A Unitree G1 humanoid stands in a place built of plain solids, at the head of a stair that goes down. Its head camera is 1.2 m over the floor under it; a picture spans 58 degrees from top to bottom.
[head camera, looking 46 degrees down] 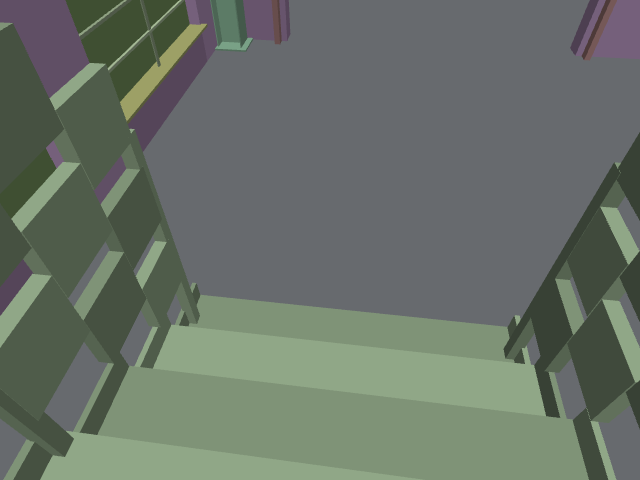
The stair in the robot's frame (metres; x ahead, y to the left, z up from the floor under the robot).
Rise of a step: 0.17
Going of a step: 0.28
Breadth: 1.50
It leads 7 degrees to the right of straight ahead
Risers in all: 4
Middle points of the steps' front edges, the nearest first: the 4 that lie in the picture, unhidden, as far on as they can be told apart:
0.35 -0.03 0.00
0.63 -0.07 -0.17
0.91 -0.10 -0.34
1.19 -0.14 -0.51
